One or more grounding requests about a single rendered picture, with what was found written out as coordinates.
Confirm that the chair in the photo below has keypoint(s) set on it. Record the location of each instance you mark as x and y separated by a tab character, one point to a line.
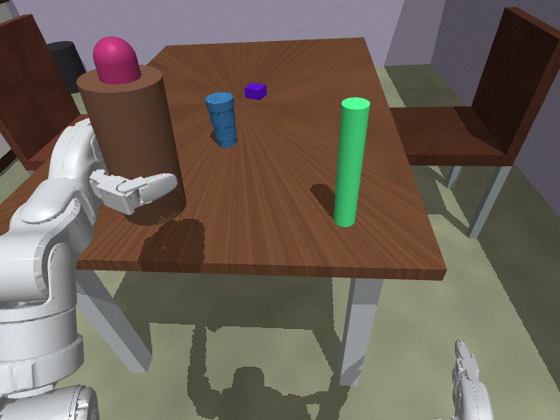
522	64
35	103

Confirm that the right robot hand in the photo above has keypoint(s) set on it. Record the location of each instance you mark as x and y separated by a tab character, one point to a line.
470	396

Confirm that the left robot arm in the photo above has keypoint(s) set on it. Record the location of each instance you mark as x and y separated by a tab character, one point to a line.
39	343

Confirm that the left robot hand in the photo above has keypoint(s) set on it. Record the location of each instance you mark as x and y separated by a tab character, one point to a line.
77	156

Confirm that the table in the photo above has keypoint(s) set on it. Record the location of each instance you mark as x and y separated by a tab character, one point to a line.
265	206

